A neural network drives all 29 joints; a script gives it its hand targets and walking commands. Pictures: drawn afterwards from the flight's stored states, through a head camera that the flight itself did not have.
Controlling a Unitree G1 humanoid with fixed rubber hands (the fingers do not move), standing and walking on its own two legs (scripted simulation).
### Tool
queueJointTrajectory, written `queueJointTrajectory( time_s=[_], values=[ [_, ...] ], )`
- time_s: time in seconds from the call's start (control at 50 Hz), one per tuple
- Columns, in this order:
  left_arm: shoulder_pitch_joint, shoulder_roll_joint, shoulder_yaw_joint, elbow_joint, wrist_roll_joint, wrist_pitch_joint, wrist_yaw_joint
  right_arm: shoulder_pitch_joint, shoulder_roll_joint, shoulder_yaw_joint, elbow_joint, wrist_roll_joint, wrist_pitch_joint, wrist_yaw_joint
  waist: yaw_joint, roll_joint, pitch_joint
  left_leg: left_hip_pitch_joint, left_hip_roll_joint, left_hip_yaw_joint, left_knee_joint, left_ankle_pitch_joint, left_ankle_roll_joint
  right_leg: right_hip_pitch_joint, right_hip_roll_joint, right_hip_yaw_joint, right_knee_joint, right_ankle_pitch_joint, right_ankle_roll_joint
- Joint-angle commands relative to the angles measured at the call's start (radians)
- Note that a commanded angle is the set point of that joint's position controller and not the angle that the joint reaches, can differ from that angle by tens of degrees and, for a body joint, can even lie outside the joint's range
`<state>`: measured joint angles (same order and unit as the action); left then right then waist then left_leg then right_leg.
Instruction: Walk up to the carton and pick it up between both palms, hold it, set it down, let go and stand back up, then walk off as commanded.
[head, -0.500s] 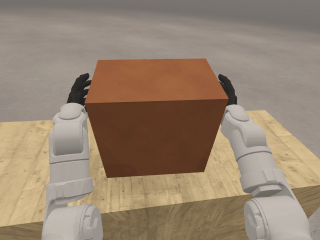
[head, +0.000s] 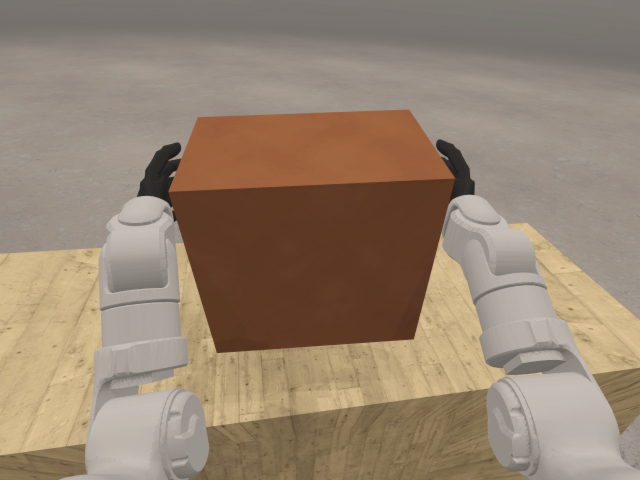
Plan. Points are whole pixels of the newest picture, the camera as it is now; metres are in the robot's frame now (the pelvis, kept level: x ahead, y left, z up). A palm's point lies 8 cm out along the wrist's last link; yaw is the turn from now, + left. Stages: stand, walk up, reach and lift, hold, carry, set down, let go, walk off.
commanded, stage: hold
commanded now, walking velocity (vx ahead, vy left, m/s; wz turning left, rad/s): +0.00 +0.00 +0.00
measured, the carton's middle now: (311, 233) +0.37 +0.02 +0.21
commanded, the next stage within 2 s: none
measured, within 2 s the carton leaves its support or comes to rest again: neither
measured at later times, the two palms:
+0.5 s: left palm (153, 208) +0.36 +0.20 +0.25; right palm (447, 199) +0.37 -0.15 +0.26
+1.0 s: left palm (155, 204) +0.35 +0.19 +0.25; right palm (452, 198) +0.37 -0.15 +0.26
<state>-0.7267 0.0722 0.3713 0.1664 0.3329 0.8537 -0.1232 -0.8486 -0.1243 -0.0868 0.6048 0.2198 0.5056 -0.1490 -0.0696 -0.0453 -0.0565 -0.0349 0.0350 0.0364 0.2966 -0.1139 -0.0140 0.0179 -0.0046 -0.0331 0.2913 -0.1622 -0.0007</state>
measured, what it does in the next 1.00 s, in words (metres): stands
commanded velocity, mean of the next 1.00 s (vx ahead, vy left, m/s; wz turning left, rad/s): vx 0.00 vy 0.00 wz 0.00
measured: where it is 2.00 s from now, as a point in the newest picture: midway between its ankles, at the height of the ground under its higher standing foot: outside the picture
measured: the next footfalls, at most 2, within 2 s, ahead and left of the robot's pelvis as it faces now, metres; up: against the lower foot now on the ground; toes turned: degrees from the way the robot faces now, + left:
none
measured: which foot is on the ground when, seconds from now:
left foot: down 0.00-1.00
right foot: down 0.00-1.00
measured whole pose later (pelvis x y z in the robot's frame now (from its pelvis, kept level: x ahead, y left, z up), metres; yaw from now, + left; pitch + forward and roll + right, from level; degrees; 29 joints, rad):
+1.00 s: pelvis +0.01 +0.00 +0.00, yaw +0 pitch -8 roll +0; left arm -0.71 0.08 0.36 0.13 0.32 0.87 -0.12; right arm -0.84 -0.13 -0.07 0.57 0.24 0.54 -0.16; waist -0.07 -0.04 -0.07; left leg -0.04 0.03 0.03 0.30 -0.13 -0.02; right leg 0.02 0.00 -0.03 0.29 -0.17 0.00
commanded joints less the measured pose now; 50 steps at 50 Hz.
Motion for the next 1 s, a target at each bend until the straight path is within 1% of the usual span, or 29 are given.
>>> queueJointTrajectory(
  time_s=[0.0,0.02,0.06,0.1,0.18,0.22,0.24,0.28,0.3,0.32,0.38,0.4,0.42,0.44,0.46,0.48,0.5,0.54,0.62,0.64,0.68,0.72,0.74,0.78,0.84,0.88,0.92,0.96,0.98],
  values=[
    [-0.684,-0.419,-0.373,-0.100,-0.214,-0.064,-0.165,-0.726,0.465,0.267,-0.269,0.133,-0.040,0.153,0.014,0.057,-0.277,0.046,-0.073,0.045,-0.041,0.057,0.017,-0.012,0.056,-0.008,-0.061,0.046,0.021],
    [-0.664,-0.409,-0.369,-0.100,-0.209,-0.063,-0.162,-0.699,0.461,0.274,-0.260,0.137,-0.031,0.151,0.007,0.044,-0.272,0.072,-0.065,0.034,-0.035,0.071,0.022,-0.018,0.058,-0.005,-0.066,0.066,0.022],
    [-0.668,-0.415,-0.394,-0.108,-0.210,-0.064,-0.159,-0.632,0.423,0.248,-0.194,0.122,-0.022,0.153,-0.036,0.098,-0.263,0.070,-0.064,0.034,-0.041,0.070,-0.004,-0.017,0.058,-0.005,-0.059,0.055,0.012],
    [-0.670,-0.392,-0.353,-0.068,-0.178,-0.051,-0.173,-0.678,0.455,0.250,-0.194,0.111,-0.018,0.153,-0.001,0.063,-0.212,0.042,-0.073,0.048,-0.058,0.020,0.024,-0.014,0.047,-0.004,-0.071,0.032,0.024],
    [-0.732,-0.421,-0.370,-0.086,-0.214,-0.064,-0.169,-0.773,0.477,0.262,-0.256,0.129,-0.038,0.159,0.021,0.050,-0.294,0.044,-0.070,0.038,-0.045,0.033,0.024,-0.019,0.055,-0.013,-0.059,0.021,0.027],
    [-0.682,-0.423,-0.374,-0.063,-0.213,-0.062,-0.163,-0.724,0.446,0.236,-0.239,0.113,-0.030,0.154,-0.012,0.070,-0.266,0.059,-0.071,0.046,-0.046,0.036,0.018,-0.028,0.054,-0.008,-0.065,0.030,0.026],
    [-0.656,-0.408,-0.345,-0.026,-0.191,-0.060,-0.168,-0.724,0.443,0.244,-0.221,0.117,-0.030,0.156,0.010,0.055,-0.246,0.048,-0.074,0.045,-0.045,0.032,0.026,-0.023,0.053,-0.010,-0.069,0.022,0.028],
    [-0.650,-0.421,-0.368,-0.108,-0.210,-0.063,-0.168,-0.669,0.455,0.275,-0.245,0.154,-0.025,0.153,0.002,0.049,-0.291,0.076,-0.063,0.032,-0.028,0.102,0.019,0.004,0.059,0.004,-0.058,0.092,0.022],
    [-0.651,-0.428,-0.410,-0.117,-0.219,-0.059,-0.163,-0.670,0.429,0.263,-0.232,0.146,-0.021,0.145,-0.034,0.098,-0.289,0.093,-0.060,0.027,-0.029,0.138,-0.005,0.010,0.061,0.000,-0.056,0.131,0.016],
    [-0.669,-0.433,-0.407,-0.141,-0.222,-0.064,-0.162,-0.668,0.437,0.272,-0.248,0.157,-0.022,0.147,-0.025,0.079,-0.315,0.111,-0.065,0.028,-0.015,0.191,-0.009,0.010,0.068,-0.011,-0.049,0.159,0.021],
    [-0.640,-0.414,-0.360,-0.098,-0.194,-0.050,-0.181,-0.657,0.438,0.269,-0.233,0.155,-0.010,0.137,-0.010,0.050,-0.233,0.070,-0.069,0.029,-0.026,0.138,0.008,0.012,0.057,-0.004,-0.059,0.127,0.030],
    [-0.630,-0.406,-0.370,-0.125,-0.201,-0.051,-0.181,-0.664,0.443,0.298,-0.272,0.172,-0.010,0.134,0.003,0.060,-0.254,0.078,-0.075,0.035,-0.015,0.163,0.004,0.024,0.060,-0.002,-0.055,0.164,0.028],
    [-0.633,-0.414,-0.381,-0.139,-0.200,-0.051,-0.179,-0.637,0.431,0.300,-0.253,0.183,-0.003,0.136,-0.001,0.089,-0.240,0.091,-0.070,0.031,-0.019,0.175,-0.005,0.018,0.057,0.005,-0.052,0.168,0.029],
    [-0.639,-0.442,-0.430,-0.184,-0.229,-0.055,-0.169,-0.647,0.410,0.295,-0.294,0.184,-0.011,0.134,-0.032,0.089,-0.298,0.131,-0.058,0.019,-0.002,0.248,-0.024,0.017,0.074,-0.010,-0.041,0.208,0.022],
    [-0.641,-0.443,-0.429,-0.161,-0.218,-0.048,-0.167,-0.656,0.404,0.287,-0.287,0.183,-0.011,0.132,-0.022,0.123,-0.270,0.107,-0.058,0.024,-0.010,0.256,-0.038,0.010,0.076,-0.011,-0.040,0.175,0.013],
    [-0.607,-0.427,-0.407,-0.127,-0.212,-0.034,-0.171,-0.611,0.371,0.255,-0.243,0.157,0.007,0.130,-0.035,0.119,-0.202,0.083,-0.057,0.026,-0.024,0.176,-0.031,-0.002,0.073,-0.005,-0.058,0.116,0.012],
    [-0.658,-0.422,-0.407,-0.155,-0.216,-0.038,-0.172,-0.658,0.390,0.266,-0.268,0.166,0.004,0.138,-0.017,0.109,-0.233,0.083,-0.063,0.035,-0.029,0.163,-0.024,-0.003,0.071,-0.012,-0.056,0.101,0.014],
    [-0.666,-0.456,-0.455,-0.254,-0.240,-0.050,-0.157,-0.633,0.417,0.293,-0.286,0.186,-0.006,0.148,-0.018,0.124,-0.301,0.098,-0.052,0.020,-0.017,0.216,-0.034,0.028,0.076,-0.011,-0.031,0.156,0.008],
    [-0.649,-0.433,-0.443,-0.195,-0.231,-0.042,-0.146,-0.660,0.423,0.288,-0.307,0.176,-0.005,0.140,-0.016,0.112,-0.277,0.089,-0.070,0.026,-0.009,0.168,-0.017,0.015,0.064,0.001,-0.049,0.147,0.020],
    [-0.630,-0.431,-0.423,-0.174,-0.225,-0.040,-0.146,-0.662,0.426,0.290,-0.321,0.174,-0.008,0.145,-0.023,0.080,-0.276,0.087,-0.064,0.020,-0.012,0.195,-0.015,0.028,0.069,-0.009,-0.046,0.170,0.024],
    [-0.646,-0.412,-0.417,-0.168,-0.223,-0.042,-0.147,-0.657,0.413,0.281,-0.314,0.171,-0.002,0.154,-0.003,0.077,-0.261,0.081,-0.060,0.029,-0.025,0.129,-0.012,0.005,0.071,-0.012,-0.052,0.098,0.020],
    [-0.658,-0.431,-0.425,-0.200,-0.224,-0.045,-0.137,-0.696,0.431,0.314,-0.331,0.186,-0.013,0.153,0.013,0.088,-0.307,0.091,-0.059,0.024,-0.019,0.170,-0.013,0.010,0.073,-0.006,-0.049,0.131,0.015],
    [-0.587,-0.414,-0.399,-0.149,-0.203,-0.031,-0.146,-0.651,0.414,0.294,-0.320,0.177,-0.002,0.152,0.004,0.068,-0.270,0.072,-0.060,0.023,-0.021,0.157,-0.008,0.029,0.070,-0.009,-0.044,0.141,0.022],
    [-0.644,-0.410,-0.382,-0.119,-0.206,-0.034,-0.153,-0.695,0.443,0.278,-0.303,0.154,-0.002,0.151,0.011,0.057,-0.239,0.051,-0.071,0.030,-0.034,0.073,0.006,-0.013,0.062,0.000,-0.066,0.059,0.020],
    [-0.629,-0.398,-0.370,-0.088,-0.201,-0.032,-0.167,-0.694,0.441,0.274,-0.273,0.145,0.008,0.139,-0.004,0.039,-0.241,0.060,-0.074,0.034,-0.037,0.084,0.018,-0.008,0.056,-0.005,-0.065,0.100,0.029],
    [-0.605,-0.409,-0.396,-0.156,-0.210,-0.036,-0.175,-0.633,0.443,0.278,-0.283,0.149,0.012,0.133,-0.015,0.054,-0.265,0.086,-0.068,0.034,-0.023,0.130,0.011,0.023,0.054,0.003,-0.053,0.179,0.033],
    [-0.672,-0.410,-0.390,-0.137,-0.210,-0.042,-0.173,-0.686,0.447,0.275,-0.285,0.155,0.007,0.138,-0.003,0.058,-0.255,0.076,-0.070,0.040,-0.027,0.114,0.004,-0.008,0.067,-0.013,-0.059,0.094,0.026],
    [-0.659,-0.428,-0.406,-0.152,-0.212,-0.047,-0.168,-0.694,0.440,0.277,-0.283,0.163,-0.005,0.138,-0.002,0.093,-0.288,0.063,-0.073,0.043,-0.033,0.135,-0.003,0.012,0.067,-0.008,-0.047,0.116,0.024],
    [-0.620,-0.403,-0.366,-0.103,-0.201,-0.041,-0.170,-0.697,0.451,0.290,-0.314,0.153,0.000,0.135,0.001,0.030,-0.264,0.067,-0.077,0.041,-0.028,0.116,0.015,0.008,0.059,-0.011,-0.056,0.130,0.036]
  ],
)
